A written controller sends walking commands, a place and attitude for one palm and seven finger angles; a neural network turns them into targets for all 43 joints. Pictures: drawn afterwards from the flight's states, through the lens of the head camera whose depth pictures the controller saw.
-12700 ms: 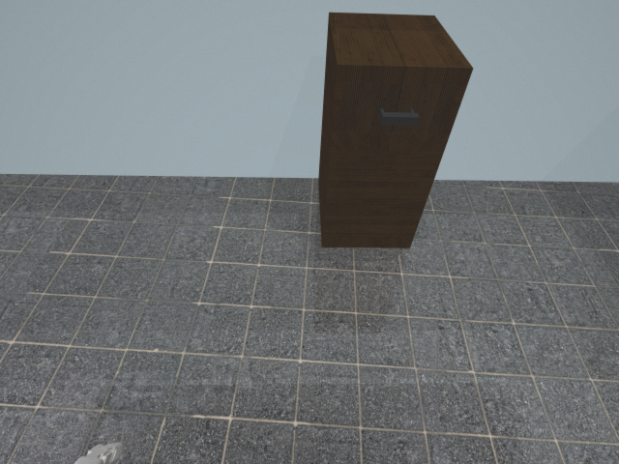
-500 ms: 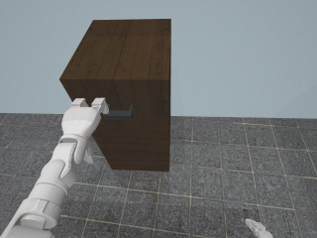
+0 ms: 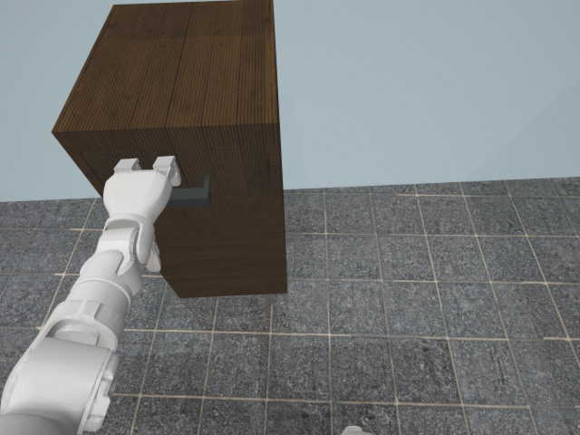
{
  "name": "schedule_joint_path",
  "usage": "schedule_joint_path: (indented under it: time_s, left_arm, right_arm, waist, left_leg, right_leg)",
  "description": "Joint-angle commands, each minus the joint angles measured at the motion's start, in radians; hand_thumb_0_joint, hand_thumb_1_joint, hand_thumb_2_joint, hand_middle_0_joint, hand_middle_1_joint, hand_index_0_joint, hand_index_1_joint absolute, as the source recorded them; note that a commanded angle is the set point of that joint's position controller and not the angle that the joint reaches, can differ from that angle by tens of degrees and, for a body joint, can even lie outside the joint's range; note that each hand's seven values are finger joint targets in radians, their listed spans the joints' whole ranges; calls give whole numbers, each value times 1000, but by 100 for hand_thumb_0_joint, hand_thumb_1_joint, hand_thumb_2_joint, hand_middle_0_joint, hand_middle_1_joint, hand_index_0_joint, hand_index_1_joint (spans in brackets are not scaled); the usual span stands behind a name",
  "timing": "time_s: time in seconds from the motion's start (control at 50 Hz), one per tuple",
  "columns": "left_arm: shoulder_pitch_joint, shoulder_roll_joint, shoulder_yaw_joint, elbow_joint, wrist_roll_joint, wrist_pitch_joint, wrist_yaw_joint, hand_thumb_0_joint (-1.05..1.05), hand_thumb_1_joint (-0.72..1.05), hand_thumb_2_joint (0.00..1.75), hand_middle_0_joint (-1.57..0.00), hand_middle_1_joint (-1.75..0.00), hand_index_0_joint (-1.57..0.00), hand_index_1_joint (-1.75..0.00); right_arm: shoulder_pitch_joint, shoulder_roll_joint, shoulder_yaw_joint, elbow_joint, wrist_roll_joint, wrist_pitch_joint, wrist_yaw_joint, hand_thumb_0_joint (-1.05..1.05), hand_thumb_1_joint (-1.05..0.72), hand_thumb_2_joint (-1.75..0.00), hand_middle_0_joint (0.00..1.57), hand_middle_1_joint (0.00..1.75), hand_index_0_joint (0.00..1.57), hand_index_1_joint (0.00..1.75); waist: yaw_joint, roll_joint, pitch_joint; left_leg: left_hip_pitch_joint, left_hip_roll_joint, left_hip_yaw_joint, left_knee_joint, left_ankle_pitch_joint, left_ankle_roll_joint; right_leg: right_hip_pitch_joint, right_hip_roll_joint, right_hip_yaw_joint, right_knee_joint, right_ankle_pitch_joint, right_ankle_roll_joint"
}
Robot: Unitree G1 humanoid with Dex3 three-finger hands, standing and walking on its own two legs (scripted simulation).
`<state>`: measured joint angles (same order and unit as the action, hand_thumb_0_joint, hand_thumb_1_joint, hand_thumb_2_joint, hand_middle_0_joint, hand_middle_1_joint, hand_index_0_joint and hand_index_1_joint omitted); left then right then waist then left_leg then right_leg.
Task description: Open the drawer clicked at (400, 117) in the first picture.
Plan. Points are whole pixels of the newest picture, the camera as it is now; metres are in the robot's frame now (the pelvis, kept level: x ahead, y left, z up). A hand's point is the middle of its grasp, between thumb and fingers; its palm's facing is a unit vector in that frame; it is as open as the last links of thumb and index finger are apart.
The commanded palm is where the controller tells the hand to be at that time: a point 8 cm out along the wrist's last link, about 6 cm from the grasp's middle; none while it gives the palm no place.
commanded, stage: move the hooked fingers above the handle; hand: left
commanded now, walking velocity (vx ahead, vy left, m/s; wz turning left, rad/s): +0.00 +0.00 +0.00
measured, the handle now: (183, 189) +0.56 +0.22 -0.09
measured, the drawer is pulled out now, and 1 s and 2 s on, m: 0.00 0.00 0.00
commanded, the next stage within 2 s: none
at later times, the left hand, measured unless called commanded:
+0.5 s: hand (174, 199) +0.49 +0.21 -0.02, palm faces -0.10 +0.00 -0.99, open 13.8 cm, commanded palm +0.49 +0.20 +0.03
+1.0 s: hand (168, 199) +0.50 +0.22 -0.03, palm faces -0.11 -0.02 -0.99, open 13.8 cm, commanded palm +0.50 +0.20 +0.03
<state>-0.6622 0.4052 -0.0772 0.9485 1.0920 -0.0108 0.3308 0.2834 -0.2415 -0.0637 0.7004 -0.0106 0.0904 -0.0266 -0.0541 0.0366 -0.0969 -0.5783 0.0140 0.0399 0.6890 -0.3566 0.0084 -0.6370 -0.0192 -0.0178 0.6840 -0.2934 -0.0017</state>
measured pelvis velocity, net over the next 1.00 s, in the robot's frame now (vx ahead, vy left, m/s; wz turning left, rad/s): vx -0.01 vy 0.02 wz -0.01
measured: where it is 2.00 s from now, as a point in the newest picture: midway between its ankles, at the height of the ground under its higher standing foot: outside the picture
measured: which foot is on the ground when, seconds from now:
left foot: down 0.00-1.00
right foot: down 0.00-1.00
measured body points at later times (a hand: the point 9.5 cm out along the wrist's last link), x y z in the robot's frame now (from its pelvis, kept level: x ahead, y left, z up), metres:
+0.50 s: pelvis -0.01 +0.01 -0.03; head +0.11 +0.01 +0.41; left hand +0.49 +0.20 +0.03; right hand -0.02 -0.26 -0.15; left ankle -0.02 +0.12 -0.72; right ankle +0.02 -0.12 -0.72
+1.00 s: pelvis -0.01 +0.02 -0.03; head +0.12 +0.02 +0.40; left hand +0.50 +0.22 +0.02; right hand -0.03 -0.25 -0.16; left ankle -0.02 +0.12 -0.72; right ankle +0.02 -0.12 -0.72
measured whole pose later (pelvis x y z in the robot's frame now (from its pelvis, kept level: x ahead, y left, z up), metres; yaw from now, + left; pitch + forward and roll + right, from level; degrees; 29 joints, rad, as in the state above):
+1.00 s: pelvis -0.01 +0.02 -0.03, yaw +0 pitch +24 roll -2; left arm -0.92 0.50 -0.06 1.17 1.10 -0.05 0.33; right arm 0.38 -0.24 -0.05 0.73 -0.05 0.07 -0.01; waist -0.16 0.05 -0.15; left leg -0.91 0.02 0.02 0.93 -0.44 0.03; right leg -0.93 -0.01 -0.03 0.85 -0.34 0.02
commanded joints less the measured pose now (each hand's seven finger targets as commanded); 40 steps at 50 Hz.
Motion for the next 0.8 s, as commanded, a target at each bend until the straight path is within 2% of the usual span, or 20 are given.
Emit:
schedule_joint_path:
  time_s: [0.0,0.04,0.06,0.1,0.14,0.18,0.2,0.26,0.34,0.4,0.42,0.44,0.5,0.52,0.54,0.6,0.64,0.7,0.74,0.78]
  left_arm:
    - [-467,208,55,-180,7,-48,27,0,-50,30,-30,-120,-30,-120]
    - [-492,189,47,-184,8,-78,35,0,-50,30,-30,-120,-30,-120]
    - [-492,213,72,-175,16,-92,44,0,-50,30,-30,-120,-30,-120]
    - [-509,232,91,-136,20,-99,68,0,-50,30,-30,-120,-30,-120]
    - [-526,225,96,-122,32,-95,102,0,-50,30,-30,-120,-30,-120]
    - [-529,293,152,-79,37,-70,133,0,-50,30,-30,-120,-30,-120]
    - [-544,293,144,-70,43,-54,144,0,-50,30,-30,-120,-30,-120]
    - [-586,258,104,6,47,7,160,0,-50,30,-30,-120,-30,-120]
    - [-657,278,88,46,30,41,123,0,-50,30,-30,-120,-30,-120]
    - [-734,239,44,23,20,4,84,0,-50,30,-30,-120,-30,-120]
    - [-724,245,49,39,21,-7,75,0,-50,30,-30,-120,-30,-120]
    - [-762,235,36,28,22,-25,71,0,-50,30,-30,-120,-30,-120]
    - [-762,273,71,52,29,-59,76,0,-50,30,-30,-120,-30,-120]
    - [-761,284,79,77,34,-59,83,0,-50,30,-30,-120,-30,-120]
    - [-748,325,111,87,37,-56,92,0,-50,30,-30,-120,-30,-120]
    - [-698,393,166,114,42,-18,121,0,-50,30,-30,-120,-30,-120]
    - [-683,399,163,124,48,15,131,0,-50,30,-30,-120,-30,-120]
    - [-657,414,172,89,49,49,126,0,-50,30,-30,-120,-30,-120]
    - [-646,385,152,90,43,73,123,0,-50,30,-30,-120,-30,-120]
    - [-673,361,132,81,23,75,105,0,-50,30,-30,-120,-30,-120]
  right_arm:
    - [101,-148,-57,-78,-5,-33,-13,0,-90,-90,20,30,20,30]
    - [116,-146,-59,-69,-11,-37,-11,0,-90,-90,20,30,20,30]
    - [129,-146,-63,-61,-15,-38,-10,0,-90,-90,20,30,20,30]
    - [140,-151,-61,-49,-20,-38,-4,0,-90,-90,20,30,20,30]
    - [147,-149,-64,-40,-28,-40,5,0,-90,-90,20,30,20,30]
    - [151,-160,-60,-34,-33,-35,14,0,-90,-90,20,30,20,30]
    - [157,-159,-60,-34,-34,-34,18,0,-90,-90,20,30,20,30]
    - [168,-164,-59,-25,-31,-34,28,0,-90,-90,20,30,20,30]
    - [195,-179,-58,-22,-28,-31,23,0,-90,-90,20,30,20,30]
    - [221,-179,-62,-15,-32,-39,16,0,-90,-90,20,30,20,30]
    - [226,-181,-60,-10,-33,-42,13,0,-90,-90,20,30,20,30]
    - [234,-180,-58,-4,-37,-46,11,0,-90,-90,20,30,20,30]
    - [252,-183,-55,8,-46,-50,11,0,-90,-90,20,30,20,30]
    - [253,-184,-49,11,-47,-49,12,0,-90,-90,20,30,20,30]
    - [254,-188,-45,10,-50,-47,15,0,-90,-90,20,30,20,30]
    - [250,-194,-35,-3,-54,-33,26,0,-90,-90,20,30,20,30]
    - [244,-195,-33,-15,-52,-25,32,0,-90,-90,20,30,20,30]
    - [250,-204,-36,-23,-48,-11,39,0,-90,-90,20,30,20,30]
    - [247,-202,-38,-26,-41,-1,39,0,-90,-90,20,30,20,30]
    - [242,-201,-38,-27,-36,-1,33,0,-90,-90,20,30,20,30]
  waist:
    - [-34,-15,-406]
    - [-45,-2,-426]
    - [-40,-1,-437]
    - [-53,0,-419]
    - [-52,24,-436]
    - [-43,5,-458]
    - [-48,35,-474]
    - [-75,20,-445]
    - [-107,-14,-508]
    - [-138,26,-538]
    - [-137,37,-528]
    - [-149,45,-521]
    - [-150,72,-522]
    - [-151,62,-494]
    - [-133,72,-496]
    - [-106,85,-525]
    - [-98,79,-538]
    - [-84,89,-600]
    - [-89,53,-586]
    - [-110,18,-557]
  left_leg:
    - [118,-51,-4,-24,326,37]
    - [118,-49,-9,-1,342,37]
    - [111,-47,-14,10,360,35]
    - [72,-45,-21,31,345,34]
    - [56,-45,-18,49,353,32]
    - [9,-49,-19,65,358,32]
    - [2,-50,-14,73,360,31]
    - [-26,-46,-11,81,326,31]
    - [-31,-47,-17,93,299,39]
    - [12,-38,-37,113,301,39]
    - [13,-35,-41,121,297,37]
    - [9,-32,-46,130,299,38]
    - [-14,-29,-55,161,308,36]
    - [-48,-29,-55,170,301,36]
    - [-76,-32,-53,175,301,35]
    - [-111,-33,-42,184,331,32]
    - [-127,-34,-36,187,338,32]
    - [-77,-27,-38,184,401,25]
    - [-72,-25,-36,170,383,27]
    - [-81,-24,-35,158,338,34]
  right_leg:
    - [217,45,4,-37,301,-35]
    - [188,46,5,-20,311,-35]
    - [177,47,2,-5,316,-37]
    - [134,49,-2,14,298,-38]
    - [110,50,-4,32,300,-40]
    - [123,52,-6,54,311,-41]
    - [118,51,-4,63,320,-39]
    - [76,55,-11,61,288,-35]
    - [91,56,-3,60,284,-25]
    - [27,57,-4,68,250,-26]
    - [-2,58,-7,74,232,-27]
    - [-26,58,-9,82,225,-28]
    - [-76,60,-13,109,210,-31]
    - [-93,60,-16,121,204,-32]
    - [-88,60,-15,133,205,-34]
    - [-54,60,-18,157,241,-34]
    - [-33,61,-19,160,258,-33]
    - [-1,63,-23,160,302,-31]
    - [14,65,-24,142,291,-27]
    - [24,64,-18,120,274,-22]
